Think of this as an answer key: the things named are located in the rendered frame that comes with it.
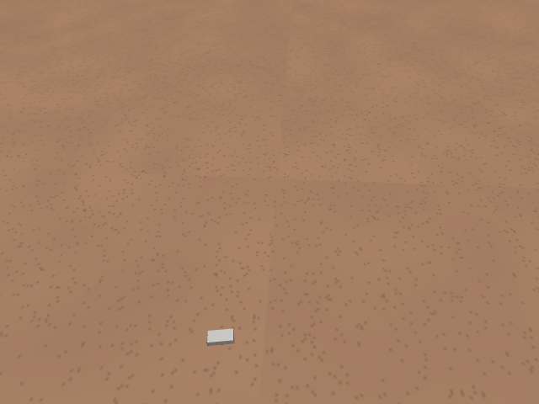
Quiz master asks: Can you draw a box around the small box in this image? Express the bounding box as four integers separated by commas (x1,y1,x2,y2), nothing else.
207,328,234,346

